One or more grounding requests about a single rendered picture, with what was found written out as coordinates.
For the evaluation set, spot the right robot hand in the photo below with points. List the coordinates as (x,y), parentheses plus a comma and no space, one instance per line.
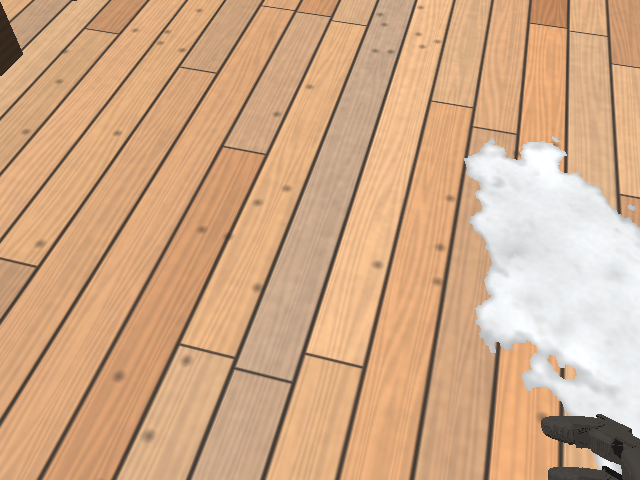
(605,437)

